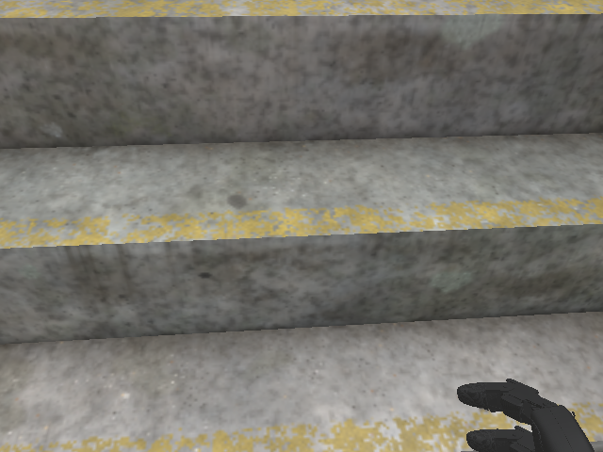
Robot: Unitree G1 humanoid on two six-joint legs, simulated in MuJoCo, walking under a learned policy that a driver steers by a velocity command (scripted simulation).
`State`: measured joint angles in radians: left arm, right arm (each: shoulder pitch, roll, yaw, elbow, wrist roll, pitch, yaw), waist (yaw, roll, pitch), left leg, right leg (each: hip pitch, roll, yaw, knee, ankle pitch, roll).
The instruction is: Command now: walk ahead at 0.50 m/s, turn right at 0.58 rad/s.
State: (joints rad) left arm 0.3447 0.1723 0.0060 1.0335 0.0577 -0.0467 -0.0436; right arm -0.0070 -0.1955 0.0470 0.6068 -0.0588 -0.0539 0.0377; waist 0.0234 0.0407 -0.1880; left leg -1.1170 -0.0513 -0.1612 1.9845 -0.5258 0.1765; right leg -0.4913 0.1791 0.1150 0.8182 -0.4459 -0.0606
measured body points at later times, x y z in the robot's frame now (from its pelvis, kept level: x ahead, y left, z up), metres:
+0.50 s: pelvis +0.10 +0.11 +0.23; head +0.11 +0.13 +0.68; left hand +0.19 +0.35 +0.07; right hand +0.14 -0.17 +0.12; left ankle +0.07 +0.17 -0.48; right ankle +0.13 -0.10 -0.29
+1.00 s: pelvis +0.20 +0.00 +0.23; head +0.18 +0.04 +0.67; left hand +0.49 +0.04 +0.14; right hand +0.06 -0.14 +0.08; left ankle +0.07 +0.17 -0.49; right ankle +0.20 -0.16 -0.42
